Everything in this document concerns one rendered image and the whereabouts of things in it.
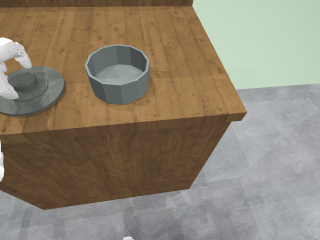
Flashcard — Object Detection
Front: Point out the table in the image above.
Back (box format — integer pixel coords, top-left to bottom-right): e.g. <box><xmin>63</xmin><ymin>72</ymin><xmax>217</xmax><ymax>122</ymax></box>
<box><xmin>0</xmin><ymin>0</ymin><xmax>247</xmax><ymax>210</ymax></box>

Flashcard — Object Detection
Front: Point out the left robot hand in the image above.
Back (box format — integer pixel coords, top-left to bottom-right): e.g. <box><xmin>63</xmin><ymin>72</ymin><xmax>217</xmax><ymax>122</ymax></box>
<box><xmin>0</xmin><ymin>37</ymin><xmax>32</xmax><ymax>100</ymax></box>

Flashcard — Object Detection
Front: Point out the pot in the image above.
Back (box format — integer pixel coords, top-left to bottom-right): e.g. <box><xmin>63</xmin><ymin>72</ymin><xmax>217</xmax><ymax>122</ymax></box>
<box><xmin>84</xmin><ymin>44</ymin><xmax>150</xmax><ymax>105</ymax></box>

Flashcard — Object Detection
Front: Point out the knob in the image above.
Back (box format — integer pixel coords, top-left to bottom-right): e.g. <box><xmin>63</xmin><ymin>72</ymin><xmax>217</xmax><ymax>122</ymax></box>
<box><xmin>10</xmin><ymin>72</ymin><xmax>38</xmax><ymax>92</ymax></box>

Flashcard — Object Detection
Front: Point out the lid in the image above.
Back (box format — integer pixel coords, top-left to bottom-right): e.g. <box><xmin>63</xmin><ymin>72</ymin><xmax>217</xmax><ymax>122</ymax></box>
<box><xmin>0</xmin><ymin>66</ymin><xmax>65</xmax><ymax>117</ymax></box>

